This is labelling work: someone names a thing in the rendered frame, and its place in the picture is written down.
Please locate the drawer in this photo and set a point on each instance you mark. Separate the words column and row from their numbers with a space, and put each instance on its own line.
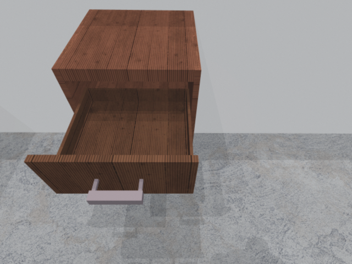
column 120, row 135

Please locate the cabinet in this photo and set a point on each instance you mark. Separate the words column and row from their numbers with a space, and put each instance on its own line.
column 133, row 49

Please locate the handle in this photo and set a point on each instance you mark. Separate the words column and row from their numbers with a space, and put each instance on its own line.
column 115, row 197

